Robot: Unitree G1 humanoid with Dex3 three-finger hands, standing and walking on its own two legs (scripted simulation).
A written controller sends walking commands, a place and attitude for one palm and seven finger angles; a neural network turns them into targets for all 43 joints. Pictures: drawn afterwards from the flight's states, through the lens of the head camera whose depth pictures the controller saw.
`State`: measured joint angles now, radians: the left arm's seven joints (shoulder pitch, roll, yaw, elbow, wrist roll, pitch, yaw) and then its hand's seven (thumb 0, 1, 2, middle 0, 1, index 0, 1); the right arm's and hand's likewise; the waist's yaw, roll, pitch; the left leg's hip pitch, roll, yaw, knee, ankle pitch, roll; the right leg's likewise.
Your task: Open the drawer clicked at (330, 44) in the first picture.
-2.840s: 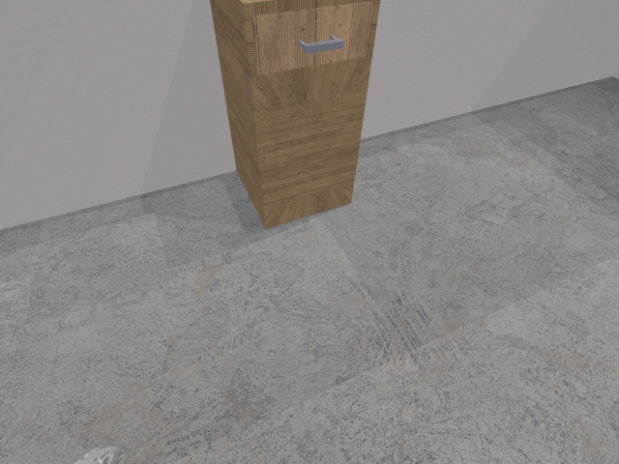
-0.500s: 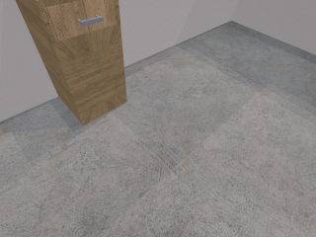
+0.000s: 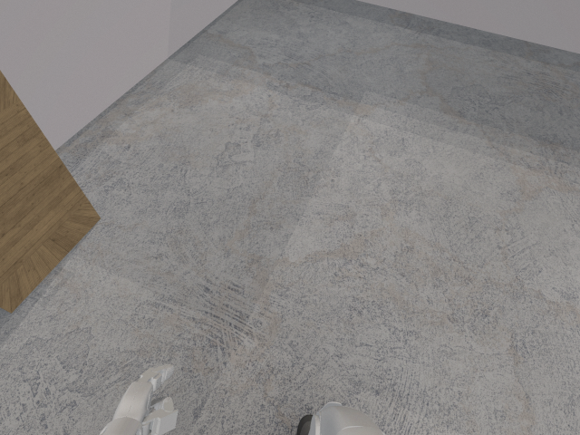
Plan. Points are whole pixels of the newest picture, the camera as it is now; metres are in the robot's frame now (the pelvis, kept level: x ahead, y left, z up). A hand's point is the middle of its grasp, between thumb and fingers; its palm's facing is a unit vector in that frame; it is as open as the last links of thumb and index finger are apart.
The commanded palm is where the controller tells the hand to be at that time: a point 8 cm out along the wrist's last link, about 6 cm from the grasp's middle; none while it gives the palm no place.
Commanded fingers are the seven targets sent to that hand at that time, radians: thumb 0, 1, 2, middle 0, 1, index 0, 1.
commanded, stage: walk to a spot facing it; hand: left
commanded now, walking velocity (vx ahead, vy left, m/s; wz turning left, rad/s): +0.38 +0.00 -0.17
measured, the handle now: out of the picture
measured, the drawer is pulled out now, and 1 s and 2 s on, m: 0.00 0.00 0.00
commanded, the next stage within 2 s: turn to face it in 1.08 s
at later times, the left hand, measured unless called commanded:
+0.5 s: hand (145, 366) +0.24 +0.23 -0.15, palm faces -0.06 -0.99 -0.15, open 7.4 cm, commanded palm none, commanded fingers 0.00 0.90 0.90 -0.20 -0.30 -0.20 -0.30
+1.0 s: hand (231, 223) +0.51 +0.11 -0.14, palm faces -0.15 -0.96 -0.23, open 7.2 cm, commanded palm none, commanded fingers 0.00 0.90 0.90 -0.20 -0.30 -0.20 -0.30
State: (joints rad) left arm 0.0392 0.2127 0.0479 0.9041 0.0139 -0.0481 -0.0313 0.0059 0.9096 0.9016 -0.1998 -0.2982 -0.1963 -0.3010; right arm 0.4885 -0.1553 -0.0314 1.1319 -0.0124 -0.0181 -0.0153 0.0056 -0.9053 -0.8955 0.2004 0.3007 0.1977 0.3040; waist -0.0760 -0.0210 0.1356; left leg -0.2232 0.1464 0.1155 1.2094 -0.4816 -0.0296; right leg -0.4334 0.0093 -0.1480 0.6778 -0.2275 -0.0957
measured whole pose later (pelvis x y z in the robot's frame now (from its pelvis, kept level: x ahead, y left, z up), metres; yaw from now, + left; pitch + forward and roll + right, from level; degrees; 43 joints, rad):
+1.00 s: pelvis +0.42 -0.06 +0.03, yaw -11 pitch -1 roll +0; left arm 0.22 0.17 0.07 1.06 0.02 -0.08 0.01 -0.01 0.95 0.90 -0.20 -0.30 -0.20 -0.30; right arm 0.29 -0.15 -0.07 1.09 -0.03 -0.02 0.00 0.00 -0.91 -0.90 0.20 0.30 0.19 0.30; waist -0.04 0.02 0.03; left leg -0.55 0.17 0.08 1.16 -0.26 -0.02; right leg -0.24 -0.01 -0.19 0.48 -0.24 -0.08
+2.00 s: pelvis +0.61 -0.10 +0.02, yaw +18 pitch +0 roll +2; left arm 0.21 0.19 0.04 0.88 0.03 0.01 0.01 0.01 0.90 0.90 -0.21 -0.30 -0.20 -0.30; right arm 0.15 -0.26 -0.09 0.93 -0.02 0.08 0.03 0.00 -0.91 -0.90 0.20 0.30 0.19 0.30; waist 0.00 -0.02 0.10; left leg -0.41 0.05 0.08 0.85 -0.43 -0.06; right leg -0.23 -0.17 -0.28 0.56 -0.31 0.01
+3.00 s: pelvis +0.59 -0.09 +0.02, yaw +53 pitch +0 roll +0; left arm 0.21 0.29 0.08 0.93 0.01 0.07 0.01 0.01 0.91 0.90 -0.20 -0.30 -0.20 -0.30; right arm 0.14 -0.22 -0.05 0.90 -0.02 0.02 0.01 0.00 -0.91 -0.90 0.20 0.30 0.20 0.30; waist 0.01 -0.05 0.09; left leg -0.28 0.01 0.06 0.58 -0.30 0.03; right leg -0.47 -0.13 -0.08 1.10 -0.48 0.09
